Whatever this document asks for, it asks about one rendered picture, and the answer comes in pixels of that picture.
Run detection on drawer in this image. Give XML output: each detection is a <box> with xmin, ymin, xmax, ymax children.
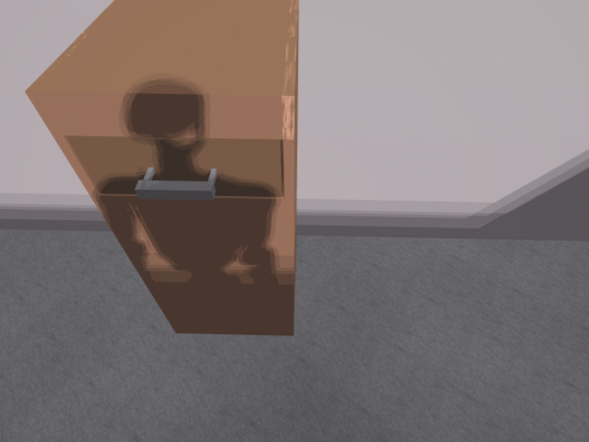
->
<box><xmin>68</xmin><ymin>135</ymin><xmax>283</xmax><ymax>197</ymax></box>

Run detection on handle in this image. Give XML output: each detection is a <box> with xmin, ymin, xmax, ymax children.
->
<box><xmin>135</xmin><ymin>168</ymin><xmax>217</xmax><ymax>201</ymax></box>

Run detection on cabinet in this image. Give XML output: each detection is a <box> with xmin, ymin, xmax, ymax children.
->
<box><xmin>25</xmin><ymin>0</ymin><xmax>299</xmax><ymax>336</ymax></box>

